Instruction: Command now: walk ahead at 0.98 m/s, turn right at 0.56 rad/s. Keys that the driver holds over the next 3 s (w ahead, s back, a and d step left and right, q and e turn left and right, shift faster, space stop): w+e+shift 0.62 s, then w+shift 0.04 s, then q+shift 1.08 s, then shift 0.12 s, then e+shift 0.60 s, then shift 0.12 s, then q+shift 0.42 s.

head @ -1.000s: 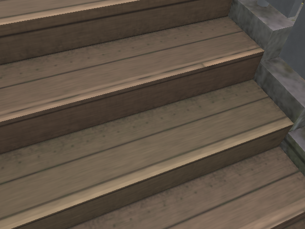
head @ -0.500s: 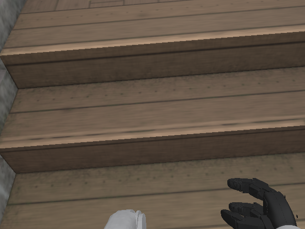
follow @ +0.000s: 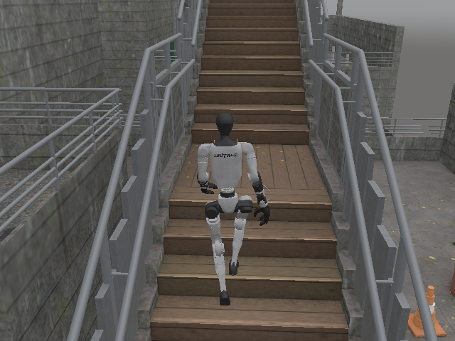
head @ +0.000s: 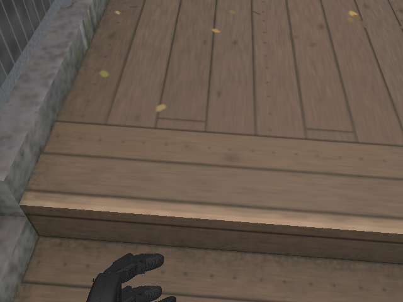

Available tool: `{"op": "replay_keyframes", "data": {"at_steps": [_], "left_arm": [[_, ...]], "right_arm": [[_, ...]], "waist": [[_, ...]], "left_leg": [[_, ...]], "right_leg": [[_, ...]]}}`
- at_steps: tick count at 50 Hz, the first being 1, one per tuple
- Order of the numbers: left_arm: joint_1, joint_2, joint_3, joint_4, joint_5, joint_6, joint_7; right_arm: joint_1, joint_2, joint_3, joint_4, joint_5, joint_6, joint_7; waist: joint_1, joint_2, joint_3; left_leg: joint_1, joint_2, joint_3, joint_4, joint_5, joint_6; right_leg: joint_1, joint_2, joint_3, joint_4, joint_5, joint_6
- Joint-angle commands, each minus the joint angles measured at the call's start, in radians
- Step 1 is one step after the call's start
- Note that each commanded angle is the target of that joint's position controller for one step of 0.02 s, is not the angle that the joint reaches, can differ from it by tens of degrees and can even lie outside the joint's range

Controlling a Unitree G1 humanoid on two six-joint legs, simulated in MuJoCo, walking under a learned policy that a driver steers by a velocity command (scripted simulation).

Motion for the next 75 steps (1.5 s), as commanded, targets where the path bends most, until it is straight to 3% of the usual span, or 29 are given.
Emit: {"op": "replay_keyframes", "data": {"at_steps": [1, 2, 4, 10, 12, 15, 17, 18, 19, 21, 24, 28, 30, 31, 33, 34, 35, 36, 37, 39, 40, 42, 44, 47, 50, 56, 59, 63, 75], "left_arm": [[0.371, 0.305, 0.166, 0.193, 0.007, -0.022, -0.006], [0.383, 0.239, 0.151, 0.186, 0.040, -0.007, 0.012], [0.394, 0.151, 0.137, 0.256, 0.072, -0.033, 0.024], [0.432, 0.208, 0.126, 0.342, 0.048, -0.123, -0.014], [0.309, 0.252, 0.143, 0.287, 0.014, -0.097, 0.018], [0.203, 0.494, 0.243, 0.168, 0.012, -0.126, -0.016], [-0.018, 0.215, 0.196, 0.070, 0.088, -0.179, -0.048], [0.189, 0.110, 0.178, 0.004, 0.067, -0.153, -0.050], [0.153, 0.099, 0.168, -0.016, 0.074, -0.121, -0.053], [0.094, -0.006, 0.119, -0.051, 0.102, -0.066, -0.050], [-0.005, 0.003, 0.090, -0.122, 0.055, 0.016, -0.031], [-0.206, 0.019, 0.073, -0.226, 0.042, 0.031, 0.012], [0.086, 0.174, 0.116, -0.095, 0.043, 0.064, -0.035], [0.123, 0.226, 0.128, -0.099, 0.038, 0.075, -0.047], [0.429, 0.296, 0.168, -0.047, 0.018, 0.075, -0.032], [0.483, 0.320, 0.195, -0.034, 0.001, 0.067, -0.021], [0.297, 0.348, 0.226, -0.029, -0.029, 0.040, -0.019], [0.075, 0.369, 0.200, -0.059, 0.039, 0.021, -0.036], [0.173, 0.345, 0.192, -0.040, 0.052, 0.013, -0.026], [0.254, 0.247, 0.162, 0.074, 0.039, -0.034, -0.003], [0.307, 0.115, 0.067, 0.113, 0.118, -0.023, -0.077], [0.427, 0.109, 0.047, 0.309, 0.131, -0.040, -0.083], [0.338, 0.098, 0.045, 0.330, 0.132, -0.090, -0.067], [0.017, 0.277, 0.100, 0.188, 0.114, -0.146, -0.028], [0.298, 0.334, 0.119, 0.262, 0.051, -0.146, -0.009], [0.330, 0.386, 0.157, 0.218, 0.090, -0.129, -0.001], [0.348, 0.204, 0.094, 0.088, 0.023, -0.091, 0.016], [0.200, 0.286, 0.110, -0.006, 0.052, -0.055, 0.024], [0.182, 0.283, 0.136, 0.002, 0.022, -0.012, 0.034]], "right_arm": [[-0.322, -0.035, -0.011, -0.331, -0.122, -0.083, 0.025], [-0.295, 0.001, 0.008, -0.384, -0.129, -0.078, 0.052], [-0.445, 0.110, 0.060, -0.482, -0.147, -0.050, 0.071], [-0.838, 0.143, 0.131, -0.716, -0.119, 0.046, -0.009], [-0.666, 0.107, 0.142, -0.679, -0.081, 0.032, 0.001], [-0.097, -0.091, 0.014, -0.501, -0.087, 0.031, -0.026], [-0.023, -0.255, -0.057, -0.338, -0.069, 0.013, 0.013], [-0.151, -0.257, -0.060, -0.323, -0.102, 0.003, 0.017], [-0.257, -0.162, -0.051, -0.301, -0.095, 0.011, 0.034], [-0.235, 0.040, -0.001, -0.154, -0.077, 0.005, 0.047], [-0.256, 0.047, 0.011, -0.045, -0.088, -0.045, 0.043], [-0.208, -0.012, 0.000, 0.058, -0.097, -0.046, 0.061], [-0.216, -0.132, -0.019, -0.022, -0.031, -0.010, -0.006], [-0.155, -0.312, -0.062, -0.081, -0.011, -0.016, -0.035], [-0.241, -0.471, -0.121, -0.171, -0.009, -0.043, -0.008], [-0.307, -0.380, -0.112, -0.196, 0.004, -0.043, 0.030], [-0.311, -0.208, -0.082, -0.221, -0.018, -0.016, 0.054], [-0.186, 0.059, -0.012, -0.304, -0.071, -0.016, 0.069], [-0.110, 0.019, -0.010, -0.341, -0.074, -0.033, 0.069], [-0.225, 0.019, 0.021, -0.391, -0.100, -0.018, 0.038], [-0.216, -0.208, -0.019, -0.354, -0.113, 0.021, 0.103], [-0.188, -0.123, 0.003, -0.340, -0.170, 0.034, 0.102], [-0.260, -0.052, 0.033, -0.339, -0.162, 0.022, 0.093], [-0.343, -0.084, 0.019, -0.335, -0.138, 0.000, 0.134], [-0.492, -0.070, 0.014, -0.321, -0.108, 0.016, 0.194], [-0.318, -0.190, -0.042, -0.227, -0.075, -0.030, 0.122], [-0.181, -0.344, -0.078, -0.259, -0.081, 0.040, 0.055], [-0.346, -0.242, -0.061, -0.364, -0.045, 0.113, 0.031], [-0.367, -0.232, -0.088, -0.401, -0.032, 0.168, 0.003]], "waist": [[0.101, -0.235, -0.205], [0.061, 0.025, -0.360], [-0.006, 0.130, 0.000], [-0.035, 0.007, 0.301], [-0.114, 0.116, 0.140], [-0.359, -0.133, -0.445], [-0.334, 0.201, -0.384], [-0.138, 0.241, -0.427], [-0.060, 0.086, -0.329], [-0.003, -0.017, -0.024], [0.087, 0.029, 0.261], [0.156, -0.032, 0.344], [0.233, -0.103, 0.045], [0.229, -0.066, -0.121], [0.359, 0.102, -0.376], [0.355, 0.159, -0.339], [0.264, -0.060, -0.204], [0.005, -0.230, -0.178], [0.014, -0.120, -0.394], [-0.004, 0.035, -0.129], [0.121, 0.131, -0.001], [-0.038, 0.039, -0.100], [-0.084, 0.028, -0.122], [-0.123, 0.028, -0.093], [-0.004, -0.029, 0.007], [-0.067, -0.133, -0.041], [-0.075, 0.294, -0.379], [-0.012, -0.078, -0.180], [0.009, 0.139, -0.142]], "left_leg": [[-0.769, -0.099, -0.188, 1.368, -0.437, -0.109], [-0.911, -0.084, -0.266, 1.524, -0.413, -0.046], [-1.170, -0.018, -0.256, 1.671, -0.517, 0.025], [-1.164, 0.133, -0.106, 1.379, -0.919, 0.036], [-0.248, 0.125, 0.029, 0.683, -0.625, 0.007], [0.151, 0.061, -0.095, 0.357, -0.673, 0.021], [0.243, 0.238, -0.422, 0.038, -0.310, 0.128], [0.340, 0.455, -0.926, -0.231, -0.283, 0.209], [0.303, 0.450, -0.909, -0.254, -0.663, 0.194], [0.087, 0.369, -0.560, -0.280, -0.701, 0.108], [-0.133, 0.393, -0.159, -0.477, -0.448, -0.015], [-0.234, 0.247, 0.191, -0.664, -0.022, -0.085], [-0.339, 0.164, 0.312, -0.619, 0.584, -0.038], [-0.268, 0.218, 0.243, -0.501, 1.063, -0.003], [-0.049, 0.278, 0.128, -0.057, 1.325, 0.036], [-0.059, 0.256, 0.076, 0.241, 1.063, 0.023], [-0.201, 0.044, 0.081, 0.763, -0.051, -0.006], [-0.588, -0.042, -0.053, 1.335, -0.569, -0.032], [-0.630, -0.044, -0.238, 1.448, -0.507, -0.028], [-0.711, 0.024, -0.238, 1.338, -0.528, -0.039], [-1.064, -0.025, -0.400, 1.447, -0.553, -0.105], [-1.045, 0.076, -0.319, 1.269, -0.582, -0.047], [-0.939, 0.114, -0.246, 1.060, -0.593, 0.021], [-0.391, 0.143, -0.135, 0.548, -0.257, -0.017], [-0.484, 0.092, -0.080, 0.102, -0.206, -0.066], [-0.251, -0.032, -0.034, -0.127, -0.096, 0.002], [0.477, 0.371, -0.753, -0.155, 0.661, 0.400], [-0.055, 0.196, -0.589, -0.336, -0.049, 0.241], [-0.338, 0.007, -0.624, -0.273, -0.606, 0.040]], "right_leg": [[0.947, -0.166, 0.663, -0.496, 1.039, -0.164], [1.036, -0.241, 0.920, -0.605, 0.568, -0.266], [0.747, -0.234, 0.930, -0.799, 0.016, -0.206], [0.158, -0.148, 0.572, -1.115, 0.092, -0.036], [-0.208, -0.072, 0.441, -1.269, 0.504, -0.063], [0.351, -0.123, 0.475, -0.409, 1.901, -0.007], [0.112, 0.042, 0.373, 0.376, 0.411, 0.065], [-0.202, 0.077, 0.463, 0.722, 0.251, 0.088], [-0.311, -0.009, 0.374, 0.885, 0.294, 0.074], [-0.499, -0.045, 0.358, 1.039, 0.215, 0.046], [-0.636, -0.072, 0.374, 1.018, -0.042, 0.041], [-0.539, -0.038, 0.205, 0.737, -0.159, -0.025], [0.158, 0.047, -0.036, 0.466, 0.090, -0.030], [0.389, 0.075, -0.069, 0.368, 0.141, -0.006], [0.666, 0.080, 0.036, 0.112, 0.153, 0.019], [0.730, 0.085, 0.155, -0.138, 0.070, 0.021], [0.674, 0.067, 0.373, -0.474, 0.044, -0.096], [0.695, -0.170, 0.860, -0.530, 0.546, -0.205], [0.783, -0.291, 1.106, -0.698, 0.435, -0.224], [0.574, -0.286, 0.989, -0.739, 0.446, -0.190], [0.635, -0.381, 0.978, -0.576, 0.765, -0.293], [0.587, -0.386, 0.691, -0.539, 0.960, -0.166], [0.477, -0.297, 0.454, -0.700, 0.793, -0.056], [0.077, -0.099, 0.134, -0.903, 0.513, 0.058], [0.479, -0.184, 0.110, -0.915, 0.803, 0.099], [0.738, -0.261, 0.068, -0.630, 1.170, 0.271], [0.001, 0.074, 0.241, 0.456, -0.237, 0.343], [0.024, -0.056, 0.353, 0.316, 0.006, 0.261], [0.516, -0.031, 0.359, -0.682, 0.300, 0.245]]}}
Next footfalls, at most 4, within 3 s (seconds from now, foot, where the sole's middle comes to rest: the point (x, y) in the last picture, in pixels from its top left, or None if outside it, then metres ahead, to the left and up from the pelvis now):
0.32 left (153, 289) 0.43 0.15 -0.51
0.70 right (282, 157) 0.74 -0.18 -0.34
1.14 left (255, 67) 1.13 -0.14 -0.34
1.52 right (319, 74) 1.11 -0.35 -0.34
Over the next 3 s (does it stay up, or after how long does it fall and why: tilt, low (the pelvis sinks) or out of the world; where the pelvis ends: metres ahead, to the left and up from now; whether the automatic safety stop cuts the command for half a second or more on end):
stays up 1.01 -0.24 0.43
